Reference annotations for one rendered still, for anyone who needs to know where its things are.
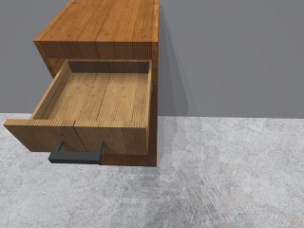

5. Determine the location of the handle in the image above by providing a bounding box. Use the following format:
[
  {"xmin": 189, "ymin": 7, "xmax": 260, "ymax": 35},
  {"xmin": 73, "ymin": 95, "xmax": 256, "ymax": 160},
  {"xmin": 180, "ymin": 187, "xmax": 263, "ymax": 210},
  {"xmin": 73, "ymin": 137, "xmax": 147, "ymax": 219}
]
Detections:
[{"xmin": 48, "ymin": 140, "xmax": 104, "ymax": 164}]

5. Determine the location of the drawer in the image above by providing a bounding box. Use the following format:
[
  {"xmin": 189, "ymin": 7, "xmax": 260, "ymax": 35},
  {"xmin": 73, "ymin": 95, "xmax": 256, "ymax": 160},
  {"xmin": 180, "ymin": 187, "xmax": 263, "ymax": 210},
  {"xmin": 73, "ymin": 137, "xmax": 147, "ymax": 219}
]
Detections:
[{"xmin": 3, "ymin": 60, "xmax": 152, "ymax": 155}]

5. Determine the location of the cabinet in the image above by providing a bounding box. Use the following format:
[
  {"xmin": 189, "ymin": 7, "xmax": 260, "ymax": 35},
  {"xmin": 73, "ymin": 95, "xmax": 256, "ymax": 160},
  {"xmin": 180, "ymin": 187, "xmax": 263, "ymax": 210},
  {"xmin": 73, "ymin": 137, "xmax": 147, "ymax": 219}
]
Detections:
[{"xmin": 33, "ymin": 0, "xmax": 160, "ymax": 167}]

